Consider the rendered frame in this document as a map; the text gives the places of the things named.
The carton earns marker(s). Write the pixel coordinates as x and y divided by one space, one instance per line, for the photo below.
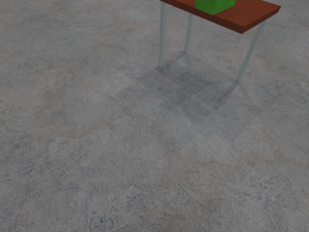
213 7

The table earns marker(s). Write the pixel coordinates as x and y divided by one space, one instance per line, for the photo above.
244 15

